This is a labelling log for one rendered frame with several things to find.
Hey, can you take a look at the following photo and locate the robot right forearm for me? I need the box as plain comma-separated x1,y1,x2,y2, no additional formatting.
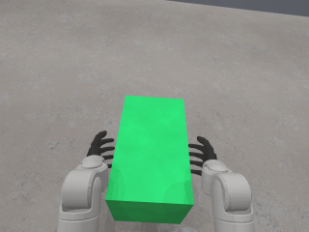
201,159,256,232

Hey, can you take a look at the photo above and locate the robot right hand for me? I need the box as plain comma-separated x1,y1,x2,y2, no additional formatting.
188,136,217,176

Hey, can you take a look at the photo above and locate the robot left forearm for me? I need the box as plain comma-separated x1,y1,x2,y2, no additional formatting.
57,155,109,232

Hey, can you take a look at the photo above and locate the carton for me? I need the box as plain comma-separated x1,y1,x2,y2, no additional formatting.
105,96,194,224

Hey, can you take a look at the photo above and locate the robot left hand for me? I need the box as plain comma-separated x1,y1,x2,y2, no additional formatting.
87,130,115,168

